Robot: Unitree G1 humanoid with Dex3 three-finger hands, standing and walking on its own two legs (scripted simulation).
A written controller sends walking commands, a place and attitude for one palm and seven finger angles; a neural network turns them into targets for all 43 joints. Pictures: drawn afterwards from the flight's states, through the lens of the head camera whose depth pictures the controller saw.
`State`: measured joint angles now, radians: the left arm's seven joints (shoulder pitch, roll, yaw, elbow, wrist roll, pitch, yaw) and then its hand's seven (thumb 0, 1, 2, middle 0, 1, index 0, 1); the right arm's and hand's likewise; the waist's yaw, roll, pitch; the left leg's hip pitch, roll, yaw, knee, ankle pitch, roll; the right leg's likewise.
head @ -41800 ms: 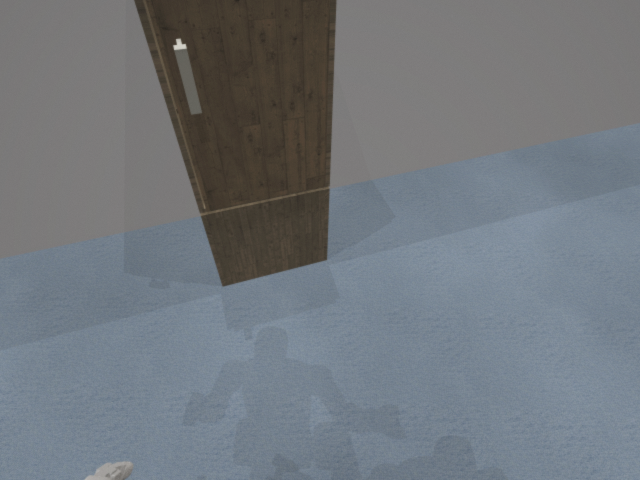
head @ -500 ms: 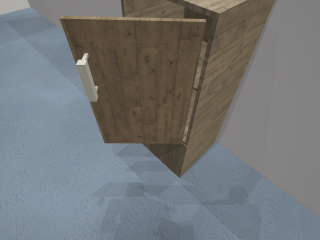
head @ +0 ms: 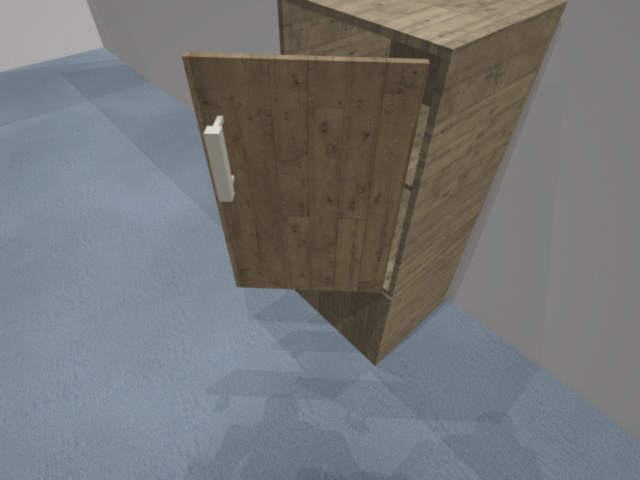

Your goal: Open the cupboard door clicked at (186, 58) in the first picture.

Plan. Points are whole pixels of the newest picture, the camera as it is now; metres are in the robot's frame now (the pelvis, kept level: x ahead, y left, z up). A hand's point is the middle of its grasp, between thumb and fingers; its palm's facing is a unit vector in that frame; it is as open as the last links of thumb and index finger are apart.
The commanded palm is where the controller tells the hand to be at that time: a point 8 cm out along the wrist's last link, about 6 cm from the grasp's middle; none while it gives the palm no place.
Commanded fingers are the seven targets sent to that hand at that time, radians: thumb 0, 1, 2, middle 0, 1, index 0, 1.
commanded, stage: come to a stop and stand still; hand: left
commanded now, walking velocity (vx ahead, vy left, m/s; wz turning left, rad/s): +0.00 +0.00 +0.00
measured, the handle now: (223, 159) +0.62 +0.22 +0.07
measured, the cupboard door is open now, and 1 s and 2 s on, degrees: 45 45 45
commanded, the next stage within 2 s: look again from close up in 0.08 s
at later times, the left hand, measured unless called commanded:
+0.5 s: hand out of the picture +0.08 +0.22 -0.16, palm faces -0.02 -0.97 -0.25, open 7.4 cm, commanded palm none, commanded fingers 0.00 0.90 0.90 -0.20 -0.30 -0.20 -0.30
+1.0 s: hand (155, 378) +0.24 +0.23 +0.00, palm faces +0.19 -0.98 -0.07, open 7.9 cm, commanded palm +0.16 +0.28 -0.04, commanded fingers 0.00 0.57 0.76 -0.22 -0.51 -0.22 -0.51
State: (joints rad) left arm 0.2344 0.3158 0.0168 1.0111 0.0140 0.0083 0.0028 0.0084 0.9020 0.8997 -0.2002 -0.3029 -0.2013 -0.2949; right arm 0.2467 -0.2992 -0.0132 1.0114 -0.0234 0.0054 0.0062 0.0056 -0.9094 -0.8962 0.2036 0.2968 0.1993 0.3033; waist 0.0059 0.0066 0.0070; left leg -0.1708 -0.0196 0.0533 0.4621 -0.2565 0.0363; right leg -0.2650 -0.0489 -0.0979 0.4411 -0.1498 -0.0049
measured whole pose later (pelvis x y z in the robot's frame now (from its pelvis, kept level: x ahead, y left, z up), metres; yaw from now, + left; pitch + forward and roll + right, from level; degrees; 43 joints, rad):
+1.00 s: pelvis +0.03 -0.01 -0.03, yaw +0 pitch +6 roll +1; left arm 0.30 0.24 0.27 0.30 -0.27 -0.48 -0.22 0.01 0.78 0.85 -0.21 -0.38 -0.21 -0.37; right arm 0.20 -0.22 -0.01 0.68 0.02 -0.27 -0.01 0.01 -0.91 -0.90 0.20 0.30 0.20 0.30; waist 0.00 -0.02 -0.07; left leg -0.43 -0.02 0.06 0.72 -0.41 0.02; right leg -0.55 -0.06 -0.09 0.74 -0.30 -0.01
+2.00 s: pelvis +0.02 +0.00 -0.03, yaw +1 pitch +5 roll -2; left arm 0.07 0.39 0.40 0.25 -0.37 -0.19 -0.46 0.00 -0.37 0.36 -0.29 -1.12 -0.29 -1.11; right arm 0.28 -0.26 0.07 0.57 0.06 -0.27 -0.09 0.01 -0.91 -0.90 0.21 0.30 0.20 0.30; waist 0.02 0.03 -0.07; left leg -0.46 0.00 0.02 0.82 -0.45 0.03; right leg -0.52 -0.04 -0.11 0.74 -0.30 0.00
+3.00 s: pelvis +0.03 -0.01 -0.01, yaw +0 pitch +4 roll -1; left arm -0.11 0.41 0.43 0.39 -0.34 -0.11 -0.49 -0.01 -0.50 0.30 -0.30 -1.20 -0.30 -1.20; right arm 0.27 -0.27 0.06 0.58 0.06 -0.20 -0.11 0.01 -0.91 -0.90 0.20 0.30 0.20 0.30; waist 0.03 0.04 -0.04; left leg -0.32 0.02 0.03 0.64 -0.38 0.01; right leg -0.41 -0.02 -0.11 0.61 -0.26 -0.03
